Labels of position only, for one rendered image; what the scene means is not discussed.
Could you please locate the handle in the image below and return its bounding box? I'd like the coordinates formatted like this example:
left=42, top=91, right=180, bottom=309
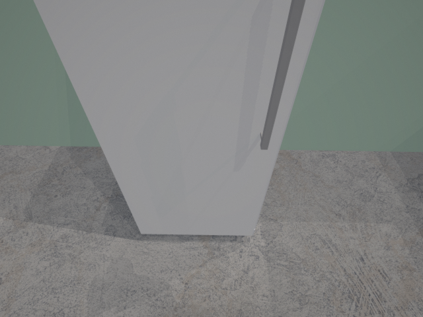
left=260, top=0, right=305, bottom=150

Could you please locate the fridge door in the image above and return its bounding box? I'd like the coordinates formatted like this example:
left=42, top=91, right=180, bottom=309
left=34, top=0, right=323, bottom=236

